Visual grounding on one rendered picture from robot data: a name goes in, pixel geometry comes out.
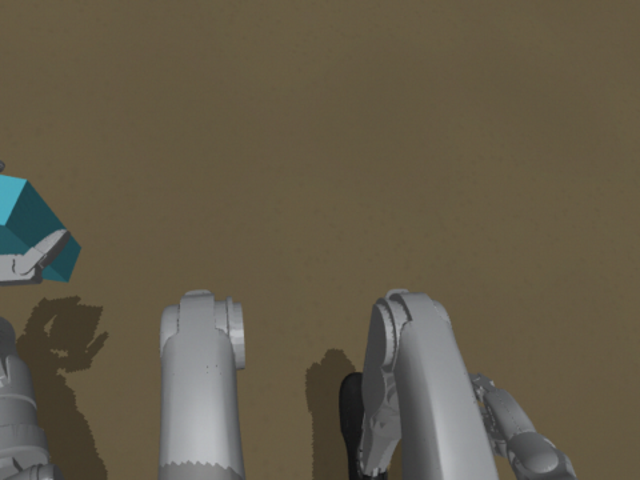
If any right robot foot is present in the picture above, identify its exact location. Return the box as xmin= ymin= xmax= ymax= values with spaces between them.
xmin=339 ymin=372 xmax=388 ymax=480

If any right robot hand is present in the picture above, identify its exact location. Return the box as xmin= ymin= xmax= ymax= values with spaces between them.
xmin=468 ymin=373 xmax=537 ymax=459

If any right robot arm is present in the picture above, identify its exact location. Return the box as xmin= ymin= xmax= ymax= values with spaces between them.
xmin=506 ymin=432 xmax=578 ymax=480

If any carton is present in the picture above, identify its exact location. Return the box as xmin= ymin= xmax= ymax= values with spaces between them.
xmin=0 ymin=175 xmax=81 ymax=283

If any left robot hand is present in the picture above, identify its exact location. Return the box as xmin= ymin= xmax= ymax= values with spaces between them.
xmin=0 ymin=160 xmax=71 ymax=286

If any left robot arm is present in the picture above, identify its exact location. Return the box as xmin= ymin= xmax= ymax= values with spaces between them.
xmin=0 ymin=317 xmax=65 ymax=480

